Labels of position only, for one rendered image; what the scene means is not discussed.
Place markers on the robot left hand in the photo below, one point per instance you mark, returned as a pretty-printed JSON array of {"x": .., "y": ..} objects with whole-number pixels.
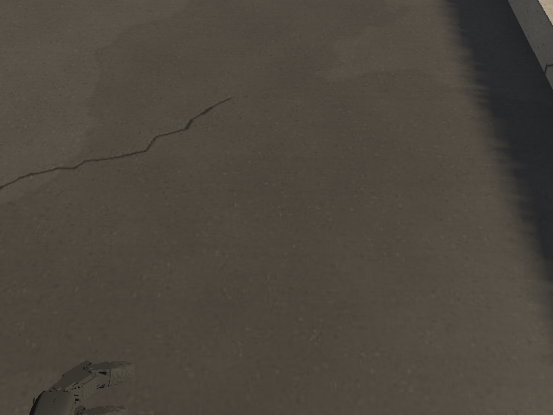
[{"x": 80, "y": 383}]

